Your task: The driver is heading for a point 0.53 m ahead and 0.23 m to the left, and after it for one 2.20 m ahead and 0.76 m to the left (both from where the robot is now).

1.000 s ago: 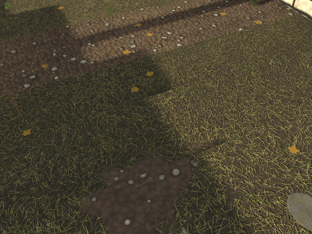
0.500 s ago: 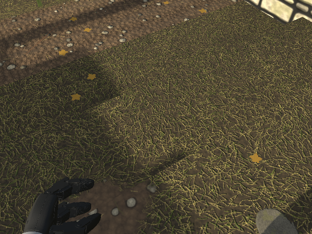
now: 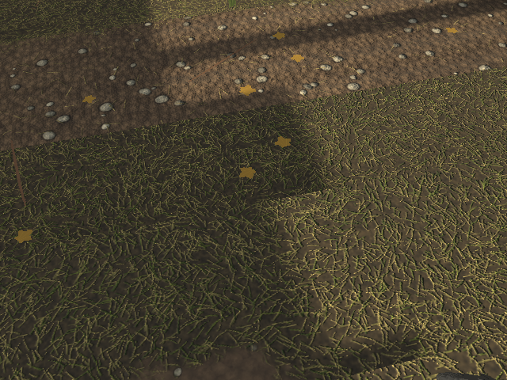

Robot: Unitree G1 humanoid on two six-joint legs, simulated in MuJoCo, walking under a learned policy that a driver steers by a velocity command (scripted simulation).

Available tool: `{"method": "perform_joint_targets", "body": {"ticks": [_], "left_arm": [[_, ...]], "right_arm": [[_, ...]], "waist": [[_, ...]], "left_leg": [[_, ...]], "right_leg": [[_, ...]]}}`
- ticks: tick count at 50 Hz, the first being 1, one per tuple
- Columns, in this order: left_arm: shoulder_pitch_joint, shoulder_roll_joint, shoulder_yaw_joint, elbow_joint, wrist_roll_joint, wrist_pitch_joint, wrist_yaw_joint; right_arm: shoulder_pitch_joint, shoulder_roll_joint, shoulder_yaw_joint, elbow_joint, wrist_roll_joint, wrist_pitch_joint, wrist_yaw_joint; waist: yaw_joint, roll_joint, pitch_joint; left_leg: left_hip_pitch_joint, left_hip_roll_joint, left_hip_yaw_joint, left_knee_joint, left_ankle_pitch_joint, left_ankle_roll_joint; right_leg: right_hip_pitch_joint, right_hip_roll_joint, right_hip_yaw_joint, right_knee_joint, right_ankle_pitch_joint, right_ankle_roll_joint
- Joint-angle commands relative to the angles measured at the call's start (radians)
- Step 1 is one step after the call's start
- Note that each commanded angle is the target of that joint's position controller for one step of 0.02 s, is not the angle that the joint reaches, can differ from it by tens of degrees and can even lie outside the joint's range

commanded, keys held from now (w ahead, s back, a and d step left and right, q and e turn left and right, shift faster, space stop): w+q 1.00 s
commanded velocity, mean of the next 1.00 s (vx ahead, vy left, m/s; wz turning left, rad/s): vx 0.50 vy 0.00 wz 0.57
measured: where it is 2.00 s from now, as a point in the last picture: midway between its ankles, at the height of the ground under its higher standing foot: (145, 257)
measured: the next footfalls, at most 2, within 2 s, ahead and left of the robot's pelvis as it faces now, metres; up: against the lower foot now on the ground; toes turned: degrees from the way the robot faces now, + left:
left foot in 0.12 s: +0.23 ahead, +0.12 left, +0.00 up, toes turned +5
right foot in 0.60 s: +0.42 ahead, -0.07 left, +0.00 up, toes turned +25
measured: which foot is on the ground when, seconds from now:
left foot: up 0.00-0.10, down 0.12-0.60, up 0.62-1.00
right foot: down 0.00-0.12, up 0.14-0.58, down 0.60-1.00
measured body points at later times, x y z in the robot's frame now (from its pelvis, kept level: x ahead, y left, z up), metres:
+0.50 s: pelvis +0.25 +0.05 +0.01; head +0.27 +0.07 +0.46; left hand +0.39 +0.35 -0.07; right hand +0.39 -0.21 -0.09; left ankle +0.20 +0.11 -0.73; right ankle +0.41 -0.10 -0.68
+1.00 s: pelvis +0.48 +0.13 -0.05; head +0.51 +0.15 +0.40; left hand +0.27 +0.31 -0.17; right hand +0.82 +0.10 -0.11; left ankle +0.58 +0.35 -0.75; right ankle +0.39 -0.09 -0.73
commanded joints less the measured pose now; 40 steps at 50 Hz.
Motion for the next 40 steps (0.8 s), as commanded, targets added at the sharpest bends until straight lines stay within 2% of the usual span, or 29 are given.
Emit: {"method": "perform_joint_targets", "body": {"ticks": [1, 4, 5, 6, 7, 8, 9, 10, 11, 12, 14, 17, 20, 21, 22, 25, 26, 27, 29, 30, 31, 32, 33, 34, 35, 36, 38, 39, 40], "left_arm": [[0.041, 0.162, 0.033, -0.024, -0.003, 0.013, 0.007], [0.004, 0.214, 0.047, -0.044, -0.010, 0.032, 0.015], [-0.020, 0.234, 0.052, -0.053, -0.013, 0.035, 0.017], [-0.039, 0.223, 0.048, -0.074, -0.006, 0.024, 0.019], [0.064, 0.085, 0.003, -0.117, 0.036, -0.009, -0.010], [-0.032, 0.160, 0.016, -0.132, 0.005, -0.056, -0.038], [-0.130, 0.203, 0.034, -0.171, -0.037, -0.072, -0.041], [-0.184, 0.188, 0.030, -0.192, -0.028, -0.077, -0.028], [-0.185, 0.185, 0.035, -0.189, -0.008, -0.063, -0.016], [-0.149, 0.185, 0.043, -0.185, 0.000, -0.042, -0.013], [-0.142, 0.172, 0.047, -0.206, 0.006, -0.010, -0.008], [-0.252, 0.149, 0.040, -0.247, 0.019, 0.002, 0.006], [-0.341, 0.103, 0.021, -0.278, 0.031, -0.004, -0.011], [-0.354, 0.110, 0.022, -0.285, 0.023, -0.004, -0.017], [-0.293, 0.143, 0.035, -0.260, 0.019, -0.014, -0.031], [-0.387, 0.171, 0.038, -0.310, 0.014, -0.040, -0.047], [-0.367, 0.178, 0.043, -0.314, -0.002, -0.048, -0.060], [-0.353, 0.195, 0.051, -0.315, -0.003, -0.055, -0.067], [-0.208, 0.212, 0.069, -0.291, 0.000, -0.065, -0.073], [-0.047, 0.230, 0.086, -0.255, 0.003, -0.072, -0.075], [0.049, 0.285, 0.105, -0.237, 0.008, -0.068, -0.077], [0.023, 0.256, 0.089, -0.252, -0.016, -0.060, -0.076], [-0.020, 0.278, 0.092, -0.244, -0.032, -0.057, -0.082], [-0.053, 0.209, 0.080, -0.259, -0.049, -0.060, -0.083], [-0.078, 0.164, 0.063, -0.261, -0.049, -0.058, -0.082], [-0.105, 0.150, 0.051, -0.257, -0.043, -0.058, -0.078], [-0.143, 0.177, 0.050, -0.230, -0.023, -0.051, -0.058], [-0.120, 0.202, 0.058, -0.210, 0.008, -0.054, -0.052], [-0.102, 0.199, 0.053, -0.197, 0.016, -0.054, -0.047]], "right_arm": [[-0.165, -0.017, 0.003, -0.145, 0.003, -0.017, 0.032], [-0.066, -0.056, -0.017, -0.156, -0.002, -0.018, 0.047], [0.093, -0.105, -0.042, -0.121, 0.001, -0.015, 0.042], [0.278, -0.198, -0.078, -0.088, 0.000, -0.006, 0.019], [0.283, -0.308, -0.091, -0.088, 0.013, -0.015, 0.010], [0.390, -0.242, -0.073, -0.080, 0.005, -0.015, 0.007], [0.351, -0.206, -0.064, -0.065, -0.013, -0.017, 0.002], [0.265, -0.183, -0.055, -0.082, -0.014, -0.020, -0.004], [0.187, -0.159, -0.046, -0.100, -0.020, -0.022, -0.003], [0.139, -0.136, -0.038, -0.117, -0.023, -0.025, 0.000], [0.123, -0.139, -0.039, -0.115, -0.017, -0.032, -0.001], [0.175, -0.184, -0.050, -0.082, -0.011, -0.031, -0.029], [0.220, -0.188, -0.053, -0.052, -0.016, -0.005, -0.043], [0.225, -0.183, -0.051, -0.052, -0.014, 0.000, -0.041], [0.233, -0.194, -0.053, -0.057, -0.035, -0.006, -0.040], [0.253, -0.165, -0.042, -0.078, -0.016, -0.007, -0.041], [0.248, -0.158, -0.040, -0.087, -0.003, -0.005, -0.035], [0.228, -0.157, -0.038, -0.101, -0.002, 0.000, -0.032], [0.118, -0.167, -0.038, -0.145, 0.001, 0.005, -0.029], [0.050, -0.152, -0.030, -0.166, 0.015, 0.000, -0.029], [0.133, -0.077, -0.012, -0.170, 0.022, 0.000, -0.033], [0.278, -0.021, 0.004, -0.143, 0.009, 0.002, -0.039], [0.310, -0.093, -0.014, -0.160, 0.042, -0.002, -0.043], [0.209, -0.162, -0.029, -0.151, 0.043, 0.005, -0.057], [0.128, -0.181, -0.031, -0.162, 0.025, 0.015, -0.060], [0.098, -0.165, -0.024, -0.169, 0.005, 0.030, -0.057], [0.087, -0.124, -0.012, -0.186, 0.004, 0.026, -0.032], [0.088, -0.110, -0.012, -0.169, -0.011, 0.023, -0.022], [0.091, -0.111, -0.013, -0.163, -0.014, 0.019, -0.015]], "waist": [[0.015, -0.066, 0.131], [-0.062, -0.146, 0.044], [-0.150, -0.138, -0.035], [-0.235, -0.062, -0.142], [-0.134, 0.189, -0.279], [-0.212, 0.149, -0.415], [-0.210, 0.122, -0.263], [-0.164, 0.017, -0.146], [-0.108, -0.048, -0.092], [-0.061, -0.041, -0.077], [-0.032, -0.027, -0.058], [-0.052, 0.005, -0.025], [-0.077, 0.039, -0.058], [-0.084, 0.053, -0.059], [-0.072, 0.064, -0.125], [-0.091, 0.040, -0.056], [-0.078, 0.044, -0.063], [-0.068, 0.071, -0.065], [0.030, 0.117, -0.087], [0.136, 0.064, -0.114], [0.118, -0.149, -0.171], [0.020, -0.299, -0.140], [-0.064, -0.374, -0.053], [-0.032, -0.193, 0.043], [-0.028, -0.056, 0.093], [-0.042, -0.021, 0.117], [-0.072, -0.065, 0.137], [-0.061, -0.064, 0.097], [-0.058, -0.055, 0.066]], "left_leg": [[-0.098, -0.006, 0.068, -0.061, -0.107, 0.031], [0.147, -0.084, 0.181, -0.077, -0.291, 0.085], [0.366, -0.116, 0.183, -0.136, -0.242, 0.116], [0.695, -0.017, -0.013, -0.183, -0.139, 0.180], [1.056, 0.250, -0.566, -0.263, -0.186, 0.374], [1.165, 0.294, -0.781, -0.393, -0.304, 0.413], [1.092, 0.271, -0.649, -0.408, -0.247, 0.360], [0.910, 0.228, -0.517, -0.409, -0.120, 0.314], [0.732, 0.183, -0.411, -0.418, 0.011, 0.279], [0.617, 0.143, -0.341, -0.434, 0.071, 0.260], [0.494, 0.113, -0.315, -0.473, 0.049, 0.257], [0.391, 0.073, -0.246, -0.497, 0.044, 0.241], [0.368, 0.022, -0.209, -0.441, 0.094, 0.192], [0.363, 0.013, -0.216, -0.430, 0.075, 0.182], [0.374, 0.054, -0.264, -0.394, 0.094, 0.192], [0.528, 0.085, -0.383, -0.319, 0.048, 0.219], [0.573, 0.092, -0.421, -0.285, 0.026, 0.240], [0.571, 0.090, -0.434, -0.258, 0.051, 0.238], [0.426, 0.034, -0.405, -0.136, 0.230, 0.194], [0.321, -0.028, -0.359, 0.069, 0.267, 0.145], [0.161, -0.143, -0.289, 0.381, -0.113, 0.079], [-0.028, -0.227, -0.262, 0.596, -0.708, 0.057], [-0.245, -0.180, -0.189, 0.707, -0.711, 0.045], [-0.305, -0.102, -0.155, 0.758, -0.628, 0.033], [-0.280, -0.062, -0.160, 0.694, -0.556, 0.034], [-0.221, -0.027, -0.156, 0.615, -0.508, 0.027], [-0.144, 0.014, -0.132, 0.475, -0.399, 0.019], [-0.129, 0.012, -0.098, 0.503, -0.235, 0.021], [-0.140, 0.008, -0.090, 0.486, -0.172, 0.026]], "right_leg": [[0.054, -0.310, 0.101, -0.058, 0.711, -0.071], [0.054, -0.299, 0.032, 0.132, 1.151, -0.064], [-0.005, -0.278, 0.006, 0.317, 1.218, -0.048], [-0.236, -0.236, -0.016, 0.620, 0.990, -0.004], [-0.643, -0.021, 0.056, 1.013, -0.055, 0.049], [-0.792, 0.001, 0.272, 1.102, -0.160, 0.032], [-0.890, -0.045, 0.275, 1.071, -0.099, 0.024], [-0.861, -0.082, 0.263, 0.974, -0.014, 0.025], [-0.764, -0.111, 0.248, 0.892, 0.036, 0.036], [-0.674, -0.135, 0.250, 0.829, 0.062, 0.047], [-0.600, -0.146, 0.242, 0.721, 0.088, 0.065], [-0.560, -0.119, 0.227, 0.506, 0.236, 0.091], [-0.479, -0.063, 0.200, 0.398, 0.439, 0.075], [-0.455, -0.048, 0.195, 0.376, 0.449, 0.073], [-0.392, -0.051, 0.213, 0.532, 0.549, 0.065], [-0.583, -0.064, 0.245, 0.520, 0.346, 0.044], [-0.603, -0.060, 0.256, 0.492, 0.283, 0.028], [-0.556, -0.052, 0.243, 0.463, 0.236, 0.020], [-0.264, -0.014, 0.200, 0.365, 0.194, 0.004], [-0.058, -0.024, 0.195, 0.235, 0.289, -0.015], [0.129, -0.192, 0.409, 0.158, 0.299, -0.121], [0.174, -0.347, 0.613, 0.128, 0.537, -0.207], [0.143, -0.480, 0.863, 0.017, 0.480, -0.318], [0.056, -0.469, 0.841, 0.008, 0.389, -0.315], [-0.054, -0.440, 0.711, 0.019, 0.364, -0.270], [-0.141, -0.390, 0.605, 0.003, 0.329, -0.222], [-0.245, -0.328, 0.469, -0.059, 0.326, -0.172], [-0.225, -0.329, 0.424, -0.013, 0.371, -0.177], [-0.199, -0.321, 0.377, -0.003, 0.431, -0.170]]}}
Keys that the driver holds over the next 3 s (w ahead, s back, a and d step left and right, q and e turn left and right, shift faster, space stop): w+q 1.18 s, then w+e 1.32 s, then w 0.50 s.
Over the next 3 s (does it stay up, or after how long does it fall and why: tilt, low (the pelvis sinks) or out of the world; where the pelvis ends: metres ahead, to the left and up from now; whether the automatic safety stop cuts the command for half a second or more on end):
stays up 1.51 0.58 -0.34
